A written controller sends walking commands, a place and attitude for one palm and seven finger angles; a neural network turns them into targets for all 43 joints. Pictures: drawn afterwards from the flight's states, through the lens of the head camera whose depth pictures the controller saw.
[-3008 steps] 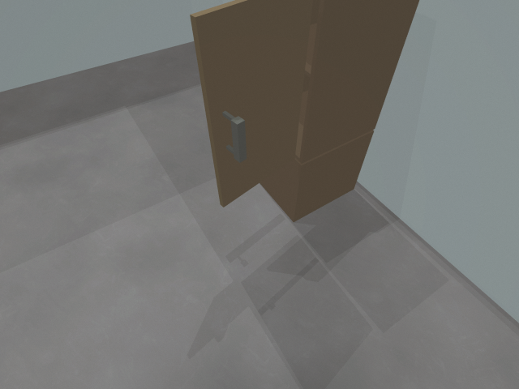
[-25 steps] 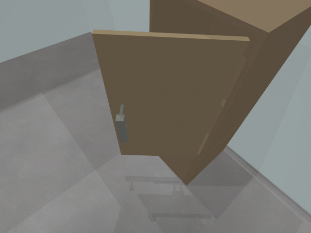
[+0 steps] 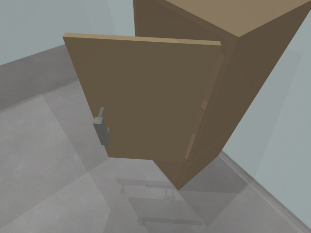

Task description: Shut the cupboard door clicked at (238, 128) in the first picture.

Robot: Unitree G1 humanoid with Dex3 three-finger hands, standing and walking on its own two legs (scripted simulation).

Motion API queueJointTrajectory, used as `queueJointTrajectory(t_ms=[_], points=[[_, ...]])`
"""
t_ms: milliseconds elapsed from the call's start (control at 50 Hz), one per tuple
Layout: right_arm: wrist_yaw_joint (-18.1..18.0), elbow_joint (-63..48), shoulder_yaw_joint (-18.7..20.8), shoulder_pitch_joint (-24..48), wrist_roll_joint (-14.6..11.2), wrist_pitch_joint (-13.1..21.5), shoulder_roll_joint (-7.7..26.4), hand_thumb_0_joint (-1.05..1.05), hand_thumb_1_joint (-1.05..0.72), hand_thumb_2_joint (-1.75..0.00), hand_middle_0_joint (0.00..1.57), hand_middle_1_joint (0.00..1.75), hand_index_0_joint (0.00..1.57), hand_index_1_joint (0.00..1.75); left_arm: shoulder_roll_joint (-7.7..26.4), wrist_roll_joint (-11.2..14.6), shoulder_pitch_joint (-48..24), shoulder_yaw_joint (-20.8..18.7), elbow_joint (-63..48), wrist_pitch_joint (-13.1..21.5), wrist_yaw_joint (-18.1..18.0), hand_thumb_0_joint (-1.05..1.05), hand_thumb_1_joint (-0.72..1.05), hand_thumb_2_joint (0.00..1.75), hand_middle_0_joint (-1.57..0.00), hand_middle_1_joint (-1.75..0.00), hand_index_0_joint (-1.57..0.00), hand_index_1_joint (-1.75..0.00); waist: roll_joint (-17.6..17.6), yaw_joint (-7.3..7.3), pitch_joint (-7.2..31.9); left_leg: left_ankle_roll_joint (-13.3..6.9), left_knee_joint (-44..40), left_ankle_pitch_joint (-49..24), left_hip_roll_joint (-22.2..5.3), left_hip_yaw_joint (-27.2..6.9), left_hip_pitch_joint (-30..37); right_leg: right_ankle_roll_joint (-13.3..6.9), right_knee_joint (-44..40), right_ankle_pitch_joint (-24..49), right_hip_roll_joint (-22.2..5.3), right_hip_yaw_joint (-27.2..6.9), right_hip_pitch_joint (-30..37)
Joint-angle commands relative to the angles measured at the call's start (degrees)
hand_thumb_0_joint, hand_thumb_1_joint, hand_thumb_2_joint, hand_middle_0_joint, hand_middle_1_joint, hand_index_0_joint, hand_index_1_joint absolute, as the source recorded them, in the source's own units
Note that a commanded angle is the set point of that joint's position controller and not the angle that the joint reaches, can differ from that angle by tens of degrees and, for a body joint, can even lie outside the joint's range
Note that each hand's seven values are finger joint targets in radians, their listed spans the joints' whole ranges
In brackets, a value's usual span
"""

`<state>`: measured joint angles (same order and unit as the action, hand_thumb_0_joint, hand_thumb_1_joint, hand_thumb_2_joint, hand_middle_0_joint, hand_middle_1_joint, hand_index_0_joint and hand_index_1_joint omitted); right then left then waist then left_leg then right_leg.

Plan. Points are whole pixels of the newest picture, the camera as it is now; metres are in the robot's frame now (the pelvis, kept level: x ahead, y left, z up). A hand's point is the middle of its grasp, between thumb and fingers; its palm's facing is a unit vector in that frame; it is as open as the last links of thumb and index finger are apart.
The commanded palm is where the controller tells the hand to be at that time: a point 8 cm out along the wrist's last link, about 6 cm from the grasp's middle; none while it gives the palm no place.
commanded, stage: come to a stop and stand still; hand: left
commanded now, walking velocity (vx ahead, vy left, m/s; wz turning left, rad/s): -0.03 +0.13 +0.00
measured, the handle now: (103, 126) +0.43 +0.21 -0.04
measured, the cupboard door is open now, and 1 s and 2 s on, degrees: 48 48 48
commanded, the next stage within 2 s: look again from close up in 0.60 s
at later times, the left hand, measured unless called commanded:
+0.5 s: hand out of the picture +0.00 +0.22 -0.17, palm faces +0.00 -0.97 -0.26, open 7.4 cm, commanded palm none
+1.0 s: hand out of the picture +0.03 +0.19 -0.16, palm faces -0.03 -0.97 -0.24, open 7.3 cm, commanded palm none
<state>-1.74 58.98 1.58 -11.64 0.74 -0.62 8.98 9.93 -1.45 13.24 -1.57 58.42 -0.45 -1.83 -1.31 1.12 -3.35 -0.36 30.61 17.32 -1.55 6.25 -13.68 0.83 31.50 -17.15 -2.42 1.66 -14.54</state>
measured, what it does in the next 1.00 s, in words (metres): stands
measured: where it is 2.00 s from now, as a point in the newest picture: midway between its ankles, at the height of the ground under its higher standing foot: outside the picture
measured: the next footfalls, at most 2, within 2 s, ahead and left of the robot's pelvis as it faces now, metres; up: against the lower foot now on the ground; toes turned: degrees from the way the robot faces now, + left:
none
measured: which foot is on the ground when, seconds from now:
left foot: down 0.00-1.00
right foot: down 0.00-1.00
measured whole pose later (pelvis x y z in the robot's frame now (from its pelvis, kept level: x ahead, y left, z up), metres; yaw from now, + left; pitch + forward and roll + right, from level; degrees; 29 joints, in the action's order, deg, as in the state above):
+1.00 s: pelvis +0.00 +0.01 +0.01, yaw -1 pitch +0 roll +1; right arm -1.0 62.7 -0.5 -15.0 0.7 1.0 10.2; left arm 9.1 -1.0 12.5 0.8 63.1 0.8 -2.0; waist 1.6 -0.1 -2.8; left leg -1.0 23.9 15.3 0.0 6.7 -8.6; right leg 1.3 28.1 -15.6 -3.0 0.2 -12.5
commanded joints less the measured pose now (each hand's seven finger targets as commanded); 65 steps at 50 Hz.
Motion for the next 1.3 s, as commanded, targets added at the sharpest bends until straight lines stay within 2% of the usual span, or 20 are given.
queueJointTrajectory(t_ms=[0, 80, 120, 160, 200, 220, 240, 260, 280, 300, 340, 380, 420, 460, 600, 680, 820, 1240, 1260, 1280], points=[[0.33, -2.77, 1.29, -2.92, 0.03, -0.01, 4.7, 0.0, -0.9, -0.9, 0.2, 0.3, 0.2, 0.3, 9.5, 0.27, 4.06, -1.41, -1.81, 1.14, -0.52, 0.0, 0.9, 0.9, -0.2, -0.3, -0.2, -0.3, -10.82, -0.49, 6.17, 1.11, 1.12, -1.37, -0.47, -1.54, -1.18, -6.46, -7.92, 34.33, -12.94, -12.46, 6.34], [0.46, -3.19, 1.28, -1.15, -0.08, -0.46, 4.23, 0.0, -0.9, -0.9, 0.2, 0.3, 0.2, 0.3, 9.57, -0.08, 4.62, -1.93, -1.67, 0.97, -0.88, 0.0, 0.9, 0.9, -0.2, -0.3, -0.2, -0.3, -10.9, 0.55, 4.74, 1.52, 5.86, 7.03, 0.22, -2.88, -6.01, -10.13, -8.11, 36.83, -15.06, -14.41, 8.23], [0.47, -2.77, 1.29, -1.66, -0.23, -0.43, 3.92, 0.0, -0.9, -0.9, 0.2, 0.3, 0.2, 0.3, 9.63, -0.12, 4.15, -2.21, -1.78, 0.76, -0.96, 0.0, 0.9, 0.9, -0.2, -0.3, -0.2, -0.3, -9.13, 0.13, 5.06, 1.67, 2.24, 4.81, 0.44, -2.39, -3.79, -9.79, -6.57, 37.36, -14.58, -13.26, 7.67], [0.5, -1.81, 1.16, -4.22, -0.23, -0.09, 3.92, 0.0, -0.9, -0.9, 0.2, 0.3, 0.2, 0.3, 9.4, 0.16, 2.14, -2.31, -2.44, 0.41, -0.88, 0.0, 0.9, 0.9, -0.2, -0.3, -0.2, -0.3, -7.47, -1.23, 5.09, 1.15, -4.93, -4.03, -0.1, -2.57, 3.42, -7.12, -4.92, 29.27, -11.71, -10.59, 2.16], [0.53, -1.42, 1.51, -4.45, 0.17, 0.34, 5.94, 0.0, -0.9, -0.9, 0.2, 0.3, 0.2, 0.3, 7.67, 0.21, 0.9, -2.14, -3.38, -0.17, -0.64, 0.0, 0.9, 0.9, -0.2, -0.3, -0.2, -0.3, 1.01, -0.96, 5.3, -0.91, -6.59, -15.03, -5.24, -5.89, 7.9, -3.22, -2.74, 14.37, -5.77, -4.9, -3.19], [0.54, -1.59, 1.5, -3.72, 0.25, 0.56, 6.64, 0.0, -0.9, -0.9, 0.2, 0.3, 0.2, 0.3, 5.79, 0.07, 0.09, -1.7, -3.6, -0.62, -0.61, 0.0, 0.9, 0.9, -0.2, -0.3, -0.2, -0.3, 7.34, -0.87, 3.17, -3.19, -10.25, -16.53, -8.46, -9.51, 4.43, -1.28, -1.17, 4.95, -2.57, -1.82, -2.63], [0.43, -1.87, 1.29, -2.34, 0.21, 0.68, 7.25, 0.0, -0.9, -0.9, 0.2, 0.3, 0.2, 0.3, 4.86, 0.13, 0.22, -1.33, -3.28, -0.83, -0.54, 0.0, 0.9, 0.9, -0.2, -0.3, -0.2, -0.3, 10.11, -0.21, 1.69, -4.96, -13.2, -14.41, -10.14, -11.51, 0.33, -0.38, 0.12, 0.03, -1.45, 0.34, -0.54], [0.66, -6.77, 1.0, 5.36, -0.88, 1.77, 10.07, 0.0, -0.9, -0.9, 0.2, 0.3, 0.2, 0.3, 5.63, 0.52, 11.16, 0.29, 2.17, 0.81, -2.56, 0.0, 0.9, 0.9, -0.2, -0.3, -0.2, -0.3, 12.06, 2.9, 3.1, -2.91, 2.38, -25.39, -9.83, -6.82, 0.59, -2.69, -4.21, 9.8, -5.47, -5.3, 0.68], [1.22, -8.34, 0.79, 1.04, -0.23, 1.24, 6.28, 0.0, -0.9, -0.9, 0.2, 0.3, 0.2, 0.3, 9.52, 0.32, 6.74, -0.25, -0.95, 1.64, -1.83, 0.0, 0.9, 0.9, -0.2, -0.3, -0.2, -0.3, 6.98, -0.18, 5.74, -0.69, 0.57, -6.77, -3.36, -5.35, -0.32, -4.63, -6.62, 3.49, -7.57, -9.68, -0.27], [1.37, -7.81, 0.52, -2.75, 0.04, 1.12, 6.47, 0.0, -0.9, -0.9, 0.2, 0.3, 0.2, 0.3, 9.95, 0.27, 3.09, -0.17, -1.86, 1.84, -1.32, 0.0, 0.9, 0.9, -0.2, -0.3, -0.2, -0.3, 6.41, -2.43, 4.9, -0.39, -1.96, -1.44, -3.18, -5.73, 0.62, -5.32, -6.24, -2.47, -7.2, -9.24, -3.33], [1.46, -7.99, 0.34, -5.16, 0.44, 1.74, 6.99, 0.0, -0.9, -0.9, 0.2, 0.3, 0.2, 0.3, 8.14, 0.09, 2.12, 0.1, -2.89, 1.4, -0.76, 0.0, 0.9, 0.9, -0.2, -0.3, -0.2, -0.3, 11.16, -2.2, 3.4, -1.88, -7.27, -5.84, -5.76, -9.43, -0.37, -3.77, -1.78, -0.78, -2.35, -3.54, -3.12], [1.09, -8.81, 0.3, -4.09, 0.23, 1.69, 8.36, 0.0, -0.9, -0.9, 0.2, 0.3, 0.2, 0.3, 6.34, 0.11, 3.29, 0.71, -2.25, 0.77, -0.4, 0.0, 0.9, 0.9, -0.2, -0.3, -0.2, -0.3, 8.16, -0.97, 0.25, -3.2, -12.08, 1.06, -7.2, -11.68, -4.32, -2.57, -1.12, -2.04, -0.59, -1.04, -1.45], [1.06, -9.02, 0.25, -3.47, 0.33, 1.69, 8.14, 0.0, -0.9, -0.9, 0.2, 0.3, 0.2, 0.3, 6.08, -0.1, 3.41, 1.02, -2.01, 0.7, -0.01, 0.0, 0.9, 0.9, -0.2, -0.3, -0.2, -0.3, 3.3, -0.45, -3.71, -3.28, -14.13, 6.49, -6.17, -11.28, -7.45, -2.69, -2.7, -0.49, -1.1, -1.85, -1.26], [1.18, -8.57, 0.21, -3.89, 0.35, 1.87, 8.97, 0.0, -0.9, -0.9, 0.2, 0.3, 0.2, 0.3, 6.55, 0.09, 3.84, 1.05, -1.92, 0.85, 0.1, 0.0, 0.9, 0.9, -0.2, -0.3, -0.2, -0.3, 2.45, -0.54, -2.34, -2.95, -15.07, 7.82, -5.49, -11.21, -5.76, -2.74, -3.68, -0.47, -1.58, -3.14, -1.21], [1.12, -5.43, -0.3, -5.46, 0.31, 2.55, 9.34, 0.0, -0.9, -0.9, 0.2, 0.3, 0.2, 0.3, 7.56, 0.38, 3.43, 1.13, -0.85, 1.4, 0.16, 0.0, 0.9, 0.9, -0.2, -0.3, -0.2, -0.3, -0.45, -0.89, 0.41, -2.73, -14.34, 0.18, -4.92, -9.11, -0.29, -2.57, -6.06, 3.47, -3.03, -4.61, -0.52], [0.93, -3.14, -0.76, -5.85, 0.2, 2.99, 8.84, 0.0, -0.9, -0.9, 0.2, 0.3, 0.2, 0.3, 7.94, 0.6, 2.96, 1.18, 0.09, 1.62, 0.04, 0.0, 0.9, 0.9, -0.2, -0.3, -0.2, -0.3, 0.13, -0.98, 2.12, -2.42, -12.34, -8.72, -4.65, -7.31, 2.91, -2.26, -6.13, 8.23, -3.8, -4.78, 0.67], [0.6, 0.07, -1.07, -6.35, 0.13, 2.97, 7.13, 0.0, -0.9, -0.9, 0.2, 0.3, 0.2, 0.3, 7.7, 0.7, 2.73, 1.23, 1.78, 1.87, -0.19, 0.0, 0.9, 0.9, -0.2, -0.3, -0.2, -0.3, 0.24, -1.04, 2.28, -1.94, -10.87, -13.48, -4.55, -5.95, 4.99, -2.37, -6.55, 13.52, -4.36, -4.72, 1.99], [-0.01, 3.65, -1.11, -5.38, 0.08, 2.57, 6.2, 0.0, -0.9, -0.9, 0.2, 0.3, 0.2, 0.3, 7.39, 0.7, 1.82, 0.75, 3.66, 2.33, -0.39, 0.0, 0.9, 0.9, -0.2, -0.3, -0.2, -0.3, 0.69, -1.13, 1.9, -0.63, -10.61, -14.92, -4.83, -4.71, 6.92, -3.08, -8.44, 20.44, -4.48, -4.99, 4.45], [0.55, -0.03, -0.19, -1.61, -0.77, 2.7, 8.24, 0.0, -0.9, -0.9, 0.2, 0.3, 0.2, 0.3, 7.26, 0.38, 8.22, 0.55, 5.76, 2.89, -2.69, 0.0, 0.9, 0.9, -0.2, -0.3, -0.2, -0.3, -7.74, 0.47, 3.81, 0.71, 2.74, -16.86, -6.46, -3.11, 1.81, -1.13, -7.37, 42.59, -7.71, -7.46, 7.09], [-7.0, -14.13, 1.99, -7.5, -0.52, 13.77, 19.06, 0.0, -0.9, -0.9, 0.2, 0.3, 0.2, 0.3, 43.26, 7.43, -43.13, -24.42, -83.09, 20.56, -2.2, 0.0, 0.9, 0.9, -0.2, -0.3, -0.2, -0.3, -3.89, -5.95, 23.33, -1.64, 7.04, -25.54, -3.6, -1.24, 21.4, -1.1, 0.78, 35.55, -2.66, -4.86, 5.09]])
